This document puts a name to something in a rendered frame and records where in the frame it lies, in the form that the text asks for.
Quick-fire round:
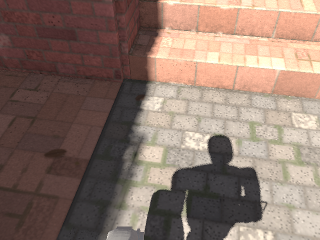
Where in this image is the left robot thigh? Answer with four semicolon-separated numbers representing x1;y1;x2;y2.
107;226;144;240

